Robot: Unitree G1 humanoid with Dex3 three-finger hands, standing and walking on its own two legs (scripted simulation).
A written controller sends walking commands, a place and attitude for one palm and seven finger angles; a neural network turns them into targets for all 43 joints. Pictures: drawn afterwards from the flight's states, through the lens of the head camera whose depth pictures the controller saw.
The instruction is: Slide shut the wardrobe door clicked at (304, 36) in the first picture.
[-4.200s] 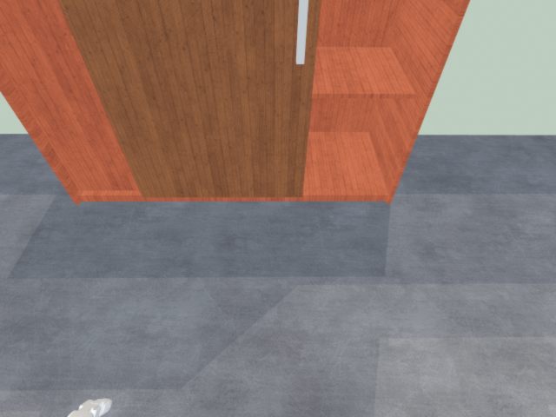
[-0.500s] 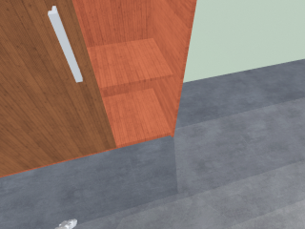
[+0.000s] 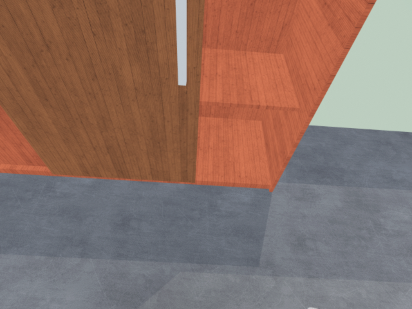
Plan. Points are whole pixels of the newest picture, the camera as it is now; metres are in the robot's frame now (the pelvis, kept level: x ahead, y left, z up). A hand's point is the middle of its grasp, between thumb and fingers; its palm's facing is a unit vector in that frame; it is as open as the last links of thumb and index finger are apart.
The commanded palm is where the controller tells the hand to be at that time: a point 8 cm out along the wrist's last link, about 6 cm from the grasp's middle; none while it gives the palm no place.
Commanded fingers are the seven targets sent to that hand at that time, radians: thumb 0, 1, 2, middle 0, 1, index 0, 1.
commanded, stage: take the last steps up to it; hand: left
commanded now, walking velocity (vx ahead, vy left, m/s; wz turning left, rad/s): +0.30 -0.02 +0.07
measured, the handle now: (182, 39) +0.76 +0.15 +0.11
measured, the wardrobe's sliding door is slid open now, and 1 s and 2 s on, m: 0.43 0.43 0.43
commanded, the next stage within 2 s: come to a stop and stand still in 0.88 s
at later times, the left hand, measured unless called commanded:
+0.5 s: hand out of the picture +0.09 +0.14 -0.16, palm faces +0.11 -0.98 -0.17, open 7.4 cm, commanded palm none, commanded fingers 0.00 0.90 0.90 -0.20 -0.30 -0.20 -0.30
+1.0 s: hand (126, 234) +0.29 +0.22 -0.16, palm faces +0.08 -0.98 -0.19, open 7.4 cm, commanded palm none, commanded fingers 0.00 0.90 0.90 -0.20 -0.30 -0.20 -0.30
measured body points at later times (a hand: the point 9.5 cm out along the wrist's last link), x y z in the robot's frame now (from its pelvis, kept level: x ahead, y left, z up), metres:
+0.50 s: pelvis +0.10 -0.02 +0.01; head +0.10 -0.03 +0.46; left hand +0.08 +0.20 -0.14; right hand +0.10 -0.26 -0.15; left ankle +0.08 +0.11 -0.66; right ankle +0.08 -0.12 -0.73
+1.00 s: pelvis +0.26 +0.04 +0.02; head +0.27 +0.05 +0.47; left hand +0.29 +0.28 -0.14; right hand +0.28 -0.19 -0.13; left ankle +0.25 +0.13 -0.73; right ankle +0.29 -0.09 -0.67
